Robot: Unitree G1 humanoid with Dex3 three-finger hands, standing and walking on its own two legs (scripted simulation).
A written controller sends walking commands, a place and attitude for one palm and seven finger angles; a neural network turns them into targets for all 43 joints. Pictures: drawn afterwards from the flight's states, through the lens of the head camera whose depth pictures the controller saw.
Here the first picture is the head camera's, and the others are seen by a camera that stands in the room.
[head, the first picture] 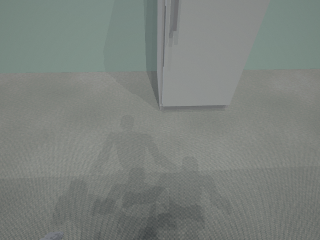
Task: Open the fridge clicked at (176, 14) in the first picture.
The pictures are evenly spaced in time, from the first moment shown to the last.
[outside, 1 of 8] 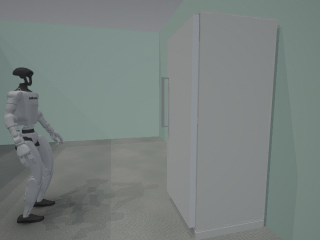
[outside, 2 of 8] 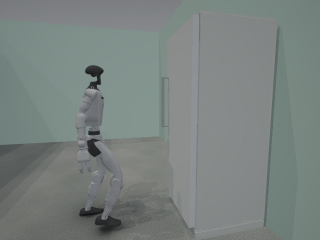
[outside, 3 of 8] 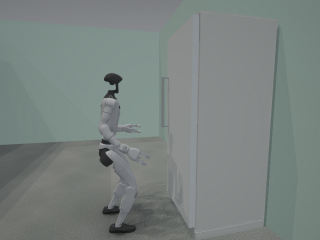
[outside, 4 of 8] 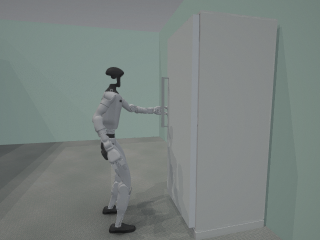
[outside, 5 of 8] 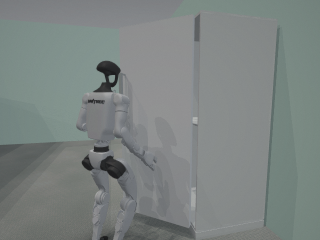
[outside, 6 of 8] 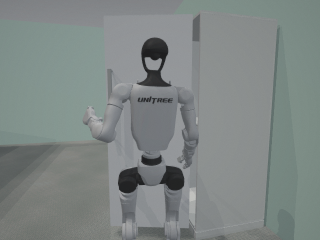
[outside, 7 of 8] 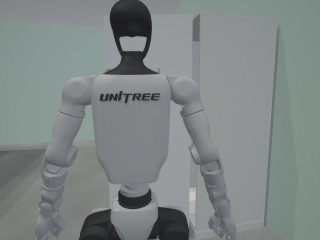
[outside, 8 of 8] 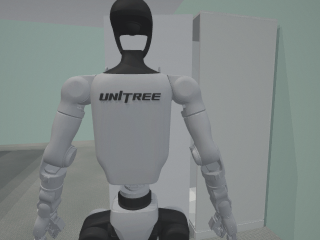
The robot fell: no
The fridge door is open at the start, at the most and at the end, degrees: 0 77 73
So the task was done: yes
